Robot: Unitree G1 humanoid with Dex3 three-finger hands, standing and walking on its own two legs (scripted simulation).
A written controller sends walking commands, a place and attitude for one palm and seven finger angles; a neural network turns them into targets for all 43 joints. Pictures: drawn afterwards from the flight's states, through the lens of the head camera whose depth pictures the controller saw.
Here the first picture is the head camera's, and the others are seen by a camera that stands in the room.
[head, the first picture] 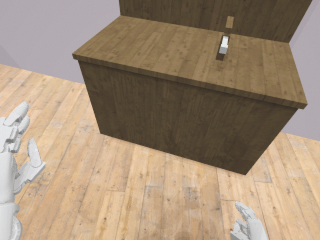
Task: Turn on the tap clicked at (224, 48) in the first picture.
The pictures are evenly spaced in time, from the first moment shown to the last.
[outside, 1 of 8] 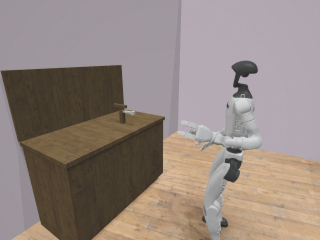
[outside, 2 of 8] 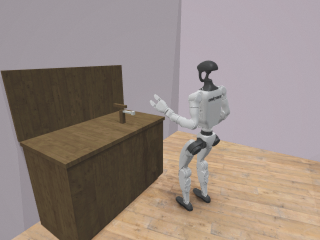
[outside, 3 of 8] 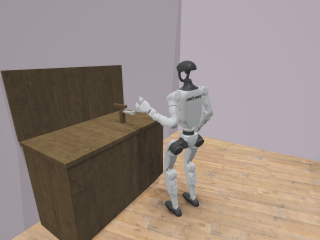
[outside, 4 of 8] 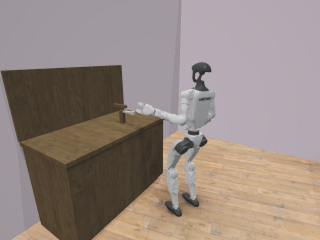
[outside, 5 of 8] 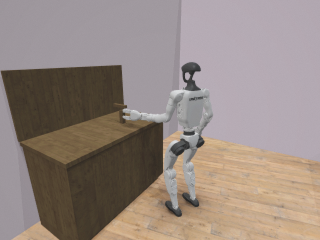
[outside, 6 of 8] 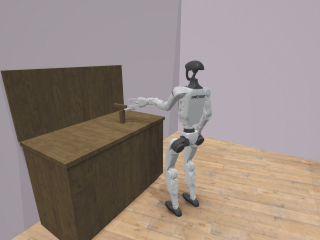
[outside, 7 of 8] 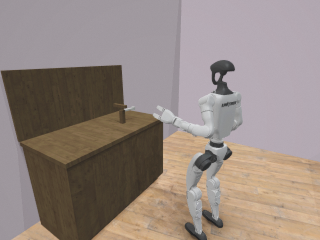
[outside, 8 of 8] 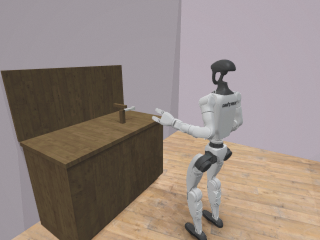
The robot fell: no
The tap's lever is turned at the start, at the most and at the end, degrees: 0 80 80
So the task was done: yes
